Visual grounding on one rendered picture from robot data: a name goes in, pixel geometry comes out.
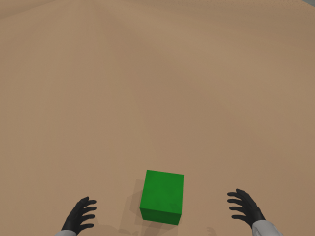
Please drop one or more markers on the right robot hand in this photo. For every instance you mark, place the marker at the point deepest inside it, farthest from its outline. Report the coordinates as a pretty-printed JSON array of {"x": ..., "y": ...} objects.
[{"x": 250, "y": 209}]

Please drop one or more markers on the carton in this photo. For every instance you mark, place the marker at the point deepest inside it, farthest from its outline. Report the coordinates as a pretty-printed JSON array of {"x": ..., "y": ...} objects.
[{"x": 162, "y": 197}]

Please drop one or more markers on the left robot hand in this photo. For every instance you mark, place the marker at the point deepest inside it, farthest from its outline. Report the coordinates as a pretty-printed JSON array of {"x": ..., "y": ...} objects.
[{"x": 75, "y": 217}]

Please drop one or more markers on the right robot forearm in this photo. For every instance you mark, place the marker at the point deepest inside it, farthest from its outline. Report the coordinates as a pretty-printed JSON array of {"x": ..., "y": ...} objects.
[{"x": 264, "y": 228}]

